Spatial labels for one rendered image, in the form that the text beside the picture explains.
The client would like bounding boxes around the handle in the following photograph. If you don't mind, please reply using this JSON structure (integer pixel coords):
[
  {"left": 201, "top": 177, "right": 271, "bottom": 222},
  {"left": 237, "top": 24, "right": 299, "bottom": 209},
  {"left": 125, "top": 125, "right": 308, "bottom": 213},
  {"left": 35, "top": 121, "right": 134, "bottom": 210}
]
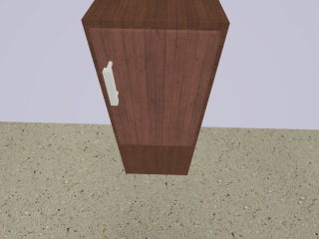
[{"left": 102, "top": 61, "right": 119, "bottom": 106}]

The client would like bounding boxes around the cupboard door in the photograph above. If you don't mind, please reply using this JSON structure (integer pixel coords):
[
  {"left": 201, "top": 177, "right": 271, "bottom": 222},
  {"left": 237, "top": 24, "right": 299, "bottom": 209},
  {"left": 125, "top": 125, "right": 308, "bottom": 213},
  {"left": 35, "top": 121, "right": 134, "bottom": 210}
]
[{"left": 89, "top": 28, "right": 221, "bottom": 146}]

